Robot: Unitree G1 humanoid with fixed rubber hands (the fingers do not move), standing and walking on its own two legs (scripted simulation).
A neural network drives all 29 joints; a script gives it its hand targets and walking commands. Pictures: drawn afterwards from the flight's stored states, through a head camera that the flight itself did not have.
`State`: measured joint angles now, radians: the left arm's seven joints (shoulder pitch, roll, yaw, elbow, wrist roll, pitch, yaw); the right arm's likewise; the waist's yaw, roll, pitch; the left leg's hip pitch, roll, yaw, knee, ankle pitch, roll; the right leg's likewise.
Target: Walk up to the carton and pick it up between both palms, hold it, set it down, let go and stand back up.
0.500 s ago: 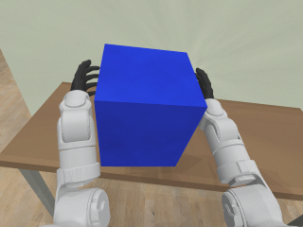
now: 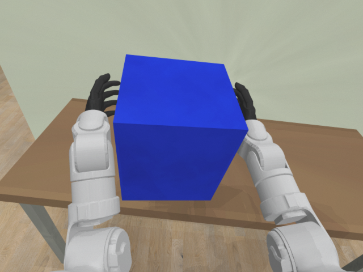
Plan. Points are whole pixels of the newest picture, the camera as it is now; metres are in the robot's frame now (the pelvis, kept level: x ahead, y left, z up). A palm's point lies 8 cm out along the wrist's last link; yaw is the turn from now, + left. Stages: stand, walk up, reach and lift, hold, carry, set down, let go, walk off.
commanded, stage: hold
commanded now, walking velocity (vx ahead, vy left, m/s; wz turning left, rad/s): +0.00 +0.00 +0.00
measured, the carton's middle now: (171, 133) +0.37 +0.02 +0.16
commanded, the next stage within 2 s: none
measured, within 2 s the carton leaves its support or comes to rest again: neither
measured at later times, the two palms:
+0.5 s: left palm (97, 112) +0.35 +0.16 +0.22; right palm (244, 121) +0.36 -0.14 +0.20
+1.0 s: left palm (95, 114) +0.35 +0.17 +0.22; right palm (243, 121) +0.36 -0.13 +0.20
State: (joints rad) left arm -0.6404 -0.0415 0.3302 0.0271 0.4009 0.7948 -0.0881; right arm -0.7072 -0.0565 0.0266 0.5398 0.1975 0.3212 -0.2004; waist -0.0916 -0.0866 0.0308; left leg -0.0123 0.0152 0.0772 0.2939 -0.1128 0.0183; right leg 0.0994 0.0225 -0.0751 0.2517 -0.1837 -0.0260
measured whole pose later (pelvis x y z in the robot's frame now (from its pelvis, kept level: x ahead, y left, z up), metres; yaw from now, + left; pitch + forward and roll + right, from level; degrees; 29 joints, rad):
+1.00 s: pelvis +0.00 +0.00 +0.00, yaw +0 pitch -10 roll +0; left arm -0.65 -0.04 0.33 0.04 0.40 0.80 -0.09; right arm -0.71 -0.04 0.01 0.55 0.18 0.32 -0.20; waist -0.09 -0.08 0.03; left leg -0.02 0.01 0.07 0.29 -0.10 0.02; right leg 0.09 0.02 -0.08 0.26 -0.18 -0.03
